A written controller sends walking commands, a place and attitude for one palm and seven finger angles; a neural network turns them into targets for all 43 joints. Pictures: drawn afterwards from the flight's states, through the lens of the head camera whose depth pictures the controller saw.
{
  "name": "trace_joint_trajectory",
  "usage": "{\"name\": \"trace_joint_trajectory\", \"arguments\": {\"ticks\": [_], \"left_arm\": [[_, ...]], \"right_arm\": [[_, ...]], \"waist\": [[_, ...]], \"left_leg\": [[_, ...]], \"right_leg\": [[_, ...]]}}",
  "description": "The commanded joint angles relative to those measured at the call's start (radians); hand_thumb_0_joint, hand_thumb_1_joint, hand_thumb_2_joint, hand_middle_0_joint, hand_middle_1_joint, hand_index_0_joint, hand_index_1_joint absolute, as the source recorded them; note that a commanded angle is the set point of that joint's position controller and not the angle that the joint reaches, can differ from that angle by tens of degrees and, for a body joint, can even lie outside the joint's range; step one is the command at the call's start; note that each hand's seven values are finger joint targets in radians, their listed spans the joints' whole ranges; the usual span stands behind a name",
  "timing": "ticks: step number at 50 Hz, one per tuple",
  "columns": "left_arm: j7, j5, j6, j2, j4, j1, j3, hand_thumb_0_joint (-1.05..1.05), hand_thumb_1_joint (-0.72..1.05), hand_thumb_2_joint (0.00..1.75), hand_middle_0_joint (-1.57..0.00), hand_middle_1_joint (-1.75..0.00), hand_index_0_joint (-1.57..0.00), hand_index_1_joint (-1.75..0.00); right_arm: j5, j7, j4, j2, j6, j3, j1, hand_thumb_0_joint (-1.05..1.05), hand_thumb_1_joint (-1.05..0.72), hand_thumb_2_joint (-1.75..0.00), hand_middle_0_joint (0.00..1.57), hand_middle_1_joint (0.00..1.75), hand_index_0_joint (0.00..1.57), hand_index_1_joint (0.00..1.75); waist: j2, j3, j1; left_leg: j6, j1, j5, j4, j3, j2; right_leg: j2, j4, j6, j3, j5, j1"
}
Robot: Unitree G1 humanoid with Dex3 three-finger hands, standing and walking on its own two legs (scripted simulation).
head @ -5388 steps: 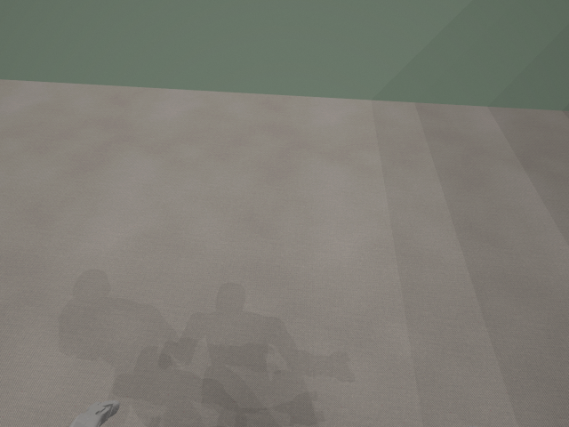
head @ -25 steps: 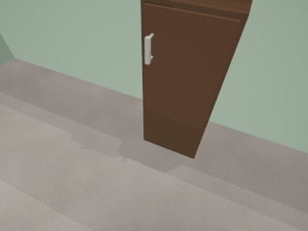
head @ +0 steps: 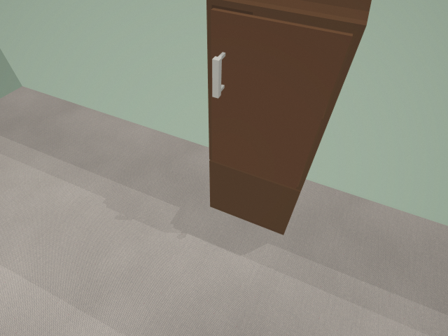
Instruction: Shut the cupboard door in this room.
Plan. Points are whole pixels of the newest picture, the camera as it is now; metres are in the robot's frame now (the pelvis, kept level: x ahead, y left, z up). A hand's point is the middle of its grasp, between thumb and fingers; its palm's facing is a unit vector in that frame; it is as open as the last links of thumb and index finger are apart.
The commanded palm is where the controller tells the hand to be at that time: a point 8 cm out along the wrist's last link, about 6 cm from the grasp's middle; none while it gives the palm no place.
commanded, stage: stand and wait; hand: left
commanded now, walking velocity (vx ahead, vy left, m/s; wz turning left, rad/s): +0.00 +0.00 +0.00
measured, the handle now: (219, 75) +0.82 +0.06 +0.05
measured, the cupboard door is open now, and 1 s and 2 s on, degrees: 0 0 0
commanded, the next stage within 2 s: none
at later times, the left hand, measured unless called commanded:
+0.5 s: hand out of the picture -0.02 +0.16 -0.18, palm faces +0.04 -0.98 -0.17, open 7.4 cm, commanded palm none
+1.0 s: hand out of the picture -0.02 +0.16 -0.18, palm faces +0.03 -0.99 -0.17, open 7.4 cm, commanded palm none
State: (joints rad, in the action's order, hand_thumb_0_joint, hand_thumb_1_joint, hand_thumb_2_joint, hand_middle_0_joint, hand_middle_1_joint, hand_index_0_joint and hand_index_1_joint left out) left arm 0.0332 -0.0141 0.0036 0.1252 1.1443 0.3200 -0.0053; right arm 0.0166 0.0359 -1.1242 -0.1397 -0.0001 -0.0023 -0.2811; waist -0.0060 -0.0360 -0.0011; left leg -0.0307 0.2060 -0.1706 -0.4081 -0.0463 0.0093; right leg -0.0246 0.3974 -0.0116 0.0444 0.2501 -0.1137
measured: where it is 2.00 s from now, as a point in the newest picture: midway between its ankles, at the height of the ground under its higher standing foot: outside the picture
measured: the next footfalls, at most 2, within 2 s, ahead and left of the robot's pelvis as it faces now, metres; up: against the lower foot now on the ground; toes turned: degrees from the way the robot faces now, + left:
none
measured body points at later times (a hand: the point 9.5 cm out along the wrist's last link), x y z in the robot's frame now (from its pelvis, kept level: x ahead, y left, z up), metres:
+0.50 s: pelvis +0.01 +0.00 +0.00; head +0.02 +0.01 +0.45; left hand -0.02 +0.22 -0.16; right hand -0.01 -0.21 -0.16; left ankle +0.03 +0.10 -0.74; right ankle -0.02 -0.13 -0.74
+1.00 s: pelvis +0.01 +0.00 +0.00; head +0.02 +0.01 +0.45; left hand -0.02 +0.22 -0.16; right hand +0.01 -0.22 -0.16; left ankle +0.03 +0.10 -0.74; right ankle -0.02 -0.13 -0.74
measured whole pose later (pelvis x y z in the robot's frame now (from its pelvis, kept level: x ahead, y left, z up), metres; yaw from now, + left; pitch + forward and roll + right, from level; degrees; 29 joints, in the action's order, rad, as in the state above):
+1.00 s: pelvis +0.01 +0.00 +0.00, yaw +0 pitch -2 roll +0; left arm 0.03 -0.01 0.00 0.14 1.15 0.32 -0.01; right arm 0.02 0.04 -1.13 -0.14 0.00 0.00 -0.28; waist -0.01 -0.05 0.00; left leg -0.03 0.18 -0.18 -0.39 -0.05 0.01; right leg -0.03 0.37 -0.02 0.04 0.26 -0.09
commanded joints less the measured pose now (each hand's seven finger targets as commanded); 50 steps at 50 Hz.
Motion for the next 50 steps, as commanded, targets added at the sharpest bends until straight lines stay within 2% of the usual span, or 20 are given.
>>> {"name": "trace_joint_trajectory", "arguments": {"ticks": [1, 3, 8, 12, 16, 22, 25, 29, 36, 42, 46, 47, 50], "left_arm": [[0.001, 0.002, 0.007, 0.095, -0.007, 0.095, -0.018, 0.00, 0.90, 0.90, -0.20, -0.30, -0.20, -0.30], [0.001, 0.002, 0.007, 0.095, -0.006, 0.091, -0.018, 0.00, 0.90, 0.90, -0.20, -0.30, -0.20, -0.30], [0.001, 0.002, 0.007, 0.096, -0.007, 0.088, -0.020, 0.00, 0.90, 0.90, -0.20, -0.30, -0.20, -0.30], [0.001, 0.002, 0.007, 0.100, -0.008, 0.090, -0.020, 0.00, 0.90, 0.90, -0.20, -0.30, -0.20, -0.30], [0.001, 0.003, 0.006, 0.094, -0.006, 0.090, -0.018, 0.00, 0.90, 0.90, -0.20, -0.30, -0.20, -0.30], [0.002, 0.003, 0.008, 0.100, -0.007, 0.097, -0.019, 0.00, 0.90, 0.90, -0.20, -0.30, -0.20, -0.30], [0.001, 0.003, 0.004, 0.092, -0.003, 0.093, -0.018, 0.00, 0.90, 0.90, -0.20, -0.30, -0.20, -0.30], [0.001, 0.004, 0.007, 0.095, -0.003, 0.097, -0.018, 0.00, 0.90, 0.90, -0.20, -0.30, -0.20, -0.30], [0.001, 0.003, 0.007, 0.095, -0.001, 0.094, -0.018, 0.00, 0.90, 0.90, -0.20, -0.30, -0.20, -0.30], [0.001, 0.002, 0.010, 0.106, -0.002, 0.100, -0.020, 0.00, 0.90, 0.90, -0.20, -0.30, -0.20, -0.30], [0.001, 0.003, 0.008, 0.098, 0.001, 0.092, -0.017, 0.00, 0.90, 0.90, -0.20, -0.30, -0.20, -0.30], [0.001, 0.001, 0.009, 0.112, -0.004, 0.094, -0.020, 0.00, 0.90, 0.90, -0.20, -0.30, -0.20, -0.30], [0.001, 0.003, 0.010, 0.104, -0.001, 0.089, -0.019, 0.00, 0.90, 0.90, -0.20, -0.30, -0.20, -0.30]], "right_arm": [[-0.004, 0.006, 0.022, -0.093, 0.008, 0.013, -0.071, 0.00, -0.90, -0.90, 0.20, 0.30, 0.20, 0.30], [-0.004, 0.006, 0.024, -0.092, 0.007, 0.012, -0.070, 0.00, -0.90, -0.90, 0.20, 0.30, 0.20, 0.30], [-0.005, 0.008, 0.025, -0.097, 0.013, 0.012, -0.074, 0.00, -0.90, -0.90, 0.20, 0.30, 0.20, 0.30], [-0.006, 0.008, 0.024, -0.102, 0.010, 0.012, -0.076, 0.00, -0.90, -0.90, 0.20, 0.30, 0.20, 0.30], [-0.004, 0.008, 0.021, -0.095, 0.011, 0.011, -0.078, 0.00, -0.90, -0.90, 0.20, 0.30, 0.20, 0.30], [-0.007, 0.008, 0.019, -0.098, 0.010, 0.010, -0.082, 0.00, -0.90, -0.90, 0.20, 0.30, 0.20, 0.30], [-0.004, 0.008, 0.014, -0.092, 0.008, 0.009, -0.083, 0.00, -0.90, -0.90, 0.20, 0.30, 0.20, 0.30], [-0.005, 0.008, 0.015, -0.092, 0.010, 0.011, -0.080, 0.00, -0.90, -0.90, 0.20, 0.30, 0.20, 0.30], [-0.005, 0.009, 0.016, -0.099, 0.011, 0.013, -0.077, 0.00, -0.90, -0.90, 0.20, 0.30, 0.20, 0.30], [-0.009, 0.009, 0.020, -0.110, 0.012, 0.014, -0.071, 0.00, -0.90, -0.90, 0.20, 0.30, 0.20, 0.30], [-0.005, 0.009, 0.016, -0.107, 0.011, 0.013, -0.069, 0.00, -0.90, -0.90, 0.20, 0.30, 0.20, 0.30], [-0.009, 0.008, 0.019, -0.114, 0.012, 0.015, -0.071, 0.00, -0.90, -0.90, 0.20, 0.30, 0.20, 0.30], [-0.005, 0.009, 0.018, -0.111, 0.013, 0.014, -0.065, 0.00, -0.90, -0.90, 0.20, 0.30, 0.20, 0.30]], "waist": [[0.014, -0.067, -0.004], [0.013, -0.077, -0.005], [0.010, -0.042, -0.004], [-0.007, -0.063, -0.002], [0.004, -0.053, -0.003], [-0.014, -0.057, -0.001], [0.005, -0.077, -0.005], [-0.007, -0.058, -0.003], [0.018, -0.060, -0.006], [-0.016, -0.064, -0.001], [0.004, -0.069, -0.004], [-0.004, -0.062, -0.003], [0.005, -0.054, -0.004]], "left_leg": [[-0.002, -0.018, 0.023, 0.099, 0.116, -0.091], [-0.002, -0.013, 0.023, 0.099, 0.116, -0.091], [-0.006, -0.031, 0.072, 0.093, 0.120, -0.095], [-0.005, -0.025, 0.058, 0.095, 0.120, -0.095], [-0.006, -0.030, 0.065, 0.097, 0.119, -0.093], [-0.007, -0.033, 0.077, 0.090, 0.117, -0.094], [-0.003, -0.018, 0.038, 0.101, 0.117, -0.091], [-0.006, -0.034, 0.067, 0.093, 0.118, -0.092], [-0.004, -0.039, 0.045, 0.103, 0.119, -0.094], [-0.008, -0.047, 0.080, 0.093, 0.117, -0.095], [-0.005, -0.044, 0.051, 0.106, 0.118, -0.095], [-0.007, -0.043, 0.064, 0.101, 0.117, -0.096], [-0.006, -0.050, 0.078, 0.099, 0.115, -0.096]], "right_leg": [[-0.073, -0.099, 0.041, -0.082, -0.032, -0.087], [-0.072, -0.101, 0.041, -0.082, -0.030, -0.090], [-0.074, -0.094, 0.040, -0.078, -0.060, -0.064], [-0.071, -0.100, 0.040, -0.075, -0.048, -0.071], [-0.074, -0.097, 0.040, -0.078, -0.057, -0.063], [-0.072, -0.101, 0.041, -0.075, -0.058, -0.060], [-0.073, -0.101, 0.039, -0.074, -0.039, -0.068], [-0.075, -0.100, 0.039, -0.074, -0.056, -0.062], [-0.073, -0.101, 0.039, -0.079, -0.050, -0.065], [-0.073, -0.106, 0.040, -0.077, -0.067, -0.064], [-0.074, -0.104, 0.040, -0.081, -0.055, -0.066], [-0.074, -0.107, 0.040, -0.077, -0.060, -0.058], [-0.076, -0.105, 0.039, -0.080, -0.073, -0.053]]}}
